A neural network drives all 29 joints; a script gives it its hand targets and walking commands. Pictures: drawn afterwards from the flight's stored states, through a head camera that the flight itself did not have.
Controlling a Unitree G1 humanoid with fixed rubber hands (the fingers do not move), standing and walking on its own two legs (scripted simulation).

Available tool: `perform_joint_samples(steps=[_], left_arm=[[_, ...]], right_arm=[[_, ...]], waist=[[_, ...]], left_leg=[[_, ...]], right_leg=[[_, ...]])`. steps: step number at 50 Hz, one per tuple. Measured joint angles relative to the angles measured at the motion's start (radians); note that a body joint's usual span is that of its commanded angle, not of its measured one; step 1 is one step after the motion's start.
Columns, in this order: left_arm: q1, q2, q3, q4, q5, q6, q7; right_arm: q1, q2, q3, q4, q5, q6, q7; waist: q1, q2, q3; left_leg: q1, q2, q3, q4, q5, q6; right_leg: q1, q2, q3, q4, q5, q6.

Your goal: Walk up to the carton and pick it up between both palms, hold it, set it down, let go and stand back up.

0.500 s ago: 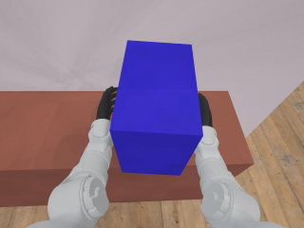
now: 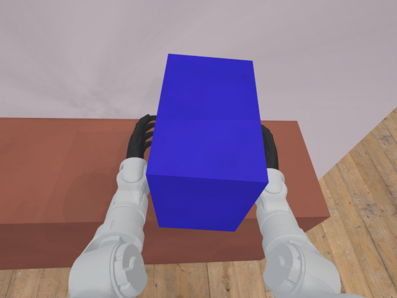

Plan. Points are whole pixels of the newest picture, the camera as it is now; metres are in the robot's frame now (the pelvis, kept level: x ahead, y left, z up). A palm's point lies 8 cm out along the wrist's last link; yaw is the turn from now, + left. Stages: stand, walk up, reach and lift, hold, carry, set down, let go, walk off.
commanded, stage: reach and lift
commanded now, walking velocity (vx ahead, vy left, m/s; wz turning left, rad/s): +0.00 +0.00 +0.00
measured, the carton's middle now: (203, 148) +0.44 +0.00 +0.00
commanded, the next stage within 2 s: none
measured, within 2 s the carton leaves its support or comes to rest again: leaves its support in 1.66 s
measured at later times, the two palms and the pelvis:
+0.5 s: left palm (138, 152) +0.40 +0.14 +0.03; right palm (267, 163) +0.39 -0.14 +0.02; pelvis +0.00 +0.00 +0.00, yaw +0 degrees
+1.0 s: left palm (137, 155) +0.39 +0.14 +0.03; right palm (268, 164) +0.38 -0.14 +0.03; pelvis -0.01 +0.00 +0.00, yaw +0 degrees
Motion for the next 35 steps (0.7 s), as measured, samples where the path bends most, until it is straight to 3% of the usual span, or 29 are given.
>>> perform_joint_samples(steps=[35], left_arm=[[-0.012,0.013,-0.016,0.031,-0.028,-0.008,0.012]], right_arm=[[-0.007,-0.013,0.026,0.024,0.035,-0.012,-0.011]], waist=[[-0.003,0.003,-0.022]], left_leg=[[-0.027,-0.001,-0.002,-0.009,0.012,0.002]], right_leg=[[-0.026,-0.001,-0.003,-0.010,0.012,-0.001]])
